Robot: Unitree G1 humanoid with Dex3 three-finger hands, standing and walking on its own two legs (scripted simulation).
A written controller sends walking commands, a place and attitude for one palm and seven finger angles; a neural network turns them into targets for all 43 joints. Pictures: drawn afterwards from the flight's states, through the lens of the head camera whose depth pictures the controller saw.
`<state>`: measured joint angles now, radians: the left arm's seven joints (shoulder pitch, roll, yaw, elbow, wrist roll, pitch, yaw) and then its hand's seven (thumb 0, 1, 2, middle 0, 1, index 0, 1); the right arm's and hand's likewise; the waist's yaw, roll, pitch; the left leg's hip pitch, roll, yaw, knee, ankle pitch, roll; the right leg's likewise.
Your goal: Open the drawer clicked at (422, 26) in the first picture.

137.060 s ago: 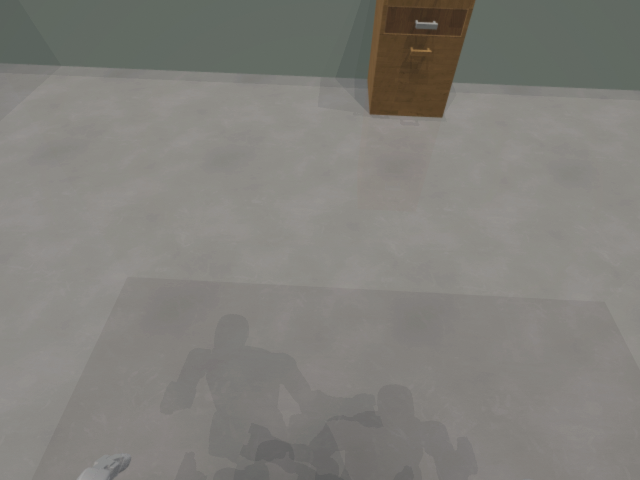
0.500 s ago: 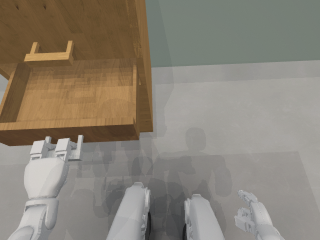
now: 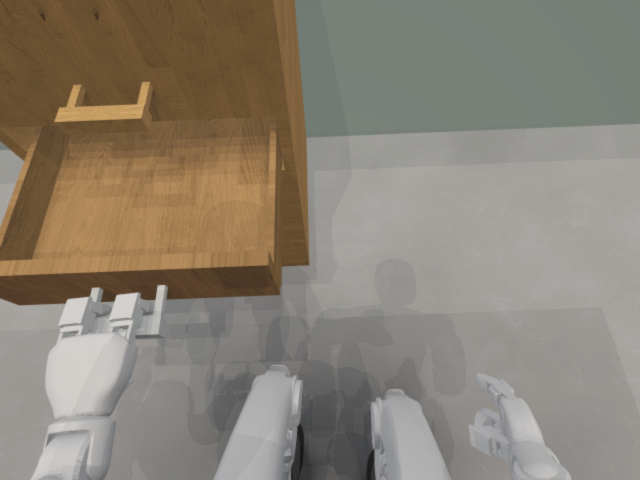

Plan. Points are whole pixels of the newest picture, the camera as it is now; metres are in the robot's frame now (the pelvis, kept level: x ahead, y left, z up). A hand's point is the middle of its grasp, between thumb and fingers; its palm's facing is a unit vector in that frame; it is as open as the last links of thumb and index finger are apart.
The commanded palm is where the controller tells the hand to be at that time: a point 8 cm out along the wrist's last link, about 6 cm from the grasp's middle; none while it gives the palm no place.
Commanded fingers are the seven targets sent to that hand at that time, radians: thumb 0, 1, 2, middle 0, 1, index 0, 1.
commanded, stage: pull the drawer open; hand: left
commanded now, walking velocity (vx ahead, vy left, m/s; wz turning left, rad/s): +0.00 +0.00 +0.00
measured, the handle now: (125, 311) +0.30 +0.30 -0.06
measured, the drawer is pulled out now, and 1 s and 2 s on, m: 0.23 0.27 0.28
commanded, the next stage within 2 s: open the thumb to release the handle in 1.64 s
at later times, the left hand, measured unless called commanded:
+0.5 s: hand (116, 390) +0.20 +0.28 -0.06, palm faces -0.05 -0.04 -1.00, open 7.2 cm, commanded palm +0.16 +0.28 -0.02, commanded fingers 0.00 0.90 0.90 -0.40 -1.35 -0.40 -1.35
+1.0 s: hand (113, 403) +0.19 +0.28 -0.06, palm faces -0.07 -0.04 -1.00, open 7.1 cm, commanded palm +0.15 +0.27 -0.02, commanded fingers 0.00 0.90 0.90 -0.40 -1.35 -0.40 -1.35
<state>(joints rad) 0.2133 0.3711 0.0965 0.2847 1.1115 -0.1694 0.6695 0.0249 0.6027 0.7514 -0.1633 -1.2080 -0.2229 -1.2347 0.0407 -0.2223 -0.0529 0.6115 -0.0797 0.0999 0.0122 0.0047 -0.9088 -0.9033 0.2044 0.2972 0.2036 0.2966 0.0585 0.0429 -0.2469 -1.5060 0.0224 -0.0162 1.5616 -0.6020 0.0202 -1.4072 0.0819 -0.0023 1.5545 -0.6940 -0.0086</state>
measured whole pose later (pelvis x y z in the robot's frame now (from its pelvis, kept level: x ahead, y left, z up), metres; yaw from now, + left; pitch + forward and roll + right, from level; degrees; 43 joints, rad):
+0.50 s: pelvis -0.01 +0.00 +0.00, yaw +0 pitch +31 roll -3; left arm 0.28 0.36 0.09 0.25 1.12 -0.18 0.68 0.03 0.61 0.76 -0.16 -1.20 -0.23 -1.23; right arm 0.03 -0.21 -0.05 0.61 -0.08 0.09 0.00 0.01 -0.91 -0.90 0.20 0.30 0.20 0.30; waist 0.07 0.04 -0.25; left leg -1.51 0.02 -0.02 1.57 -0.59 0.02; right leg -1.41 0.08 -0.01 1.57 -0.69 -0.01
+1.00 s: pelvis -0.01 +0.00 +0.00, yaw +1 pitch +31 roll -2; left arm 0.32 0.36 0.09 0.23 1.12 -0.21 0.68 0.03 0.63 0.77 -0.16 -1.18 -0.22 -1.22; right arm 0.01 -0.21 -0.05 0.61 -0.09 0.10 0.00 0.01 -0.91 -0.90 0.20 0.30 0.20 0.30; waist 0.08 0.05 -0.25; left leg -1.52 0.01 -0.02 1.57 -0.59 0.01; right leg -1.42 0.08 -0.01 1.58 -0.70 -0.02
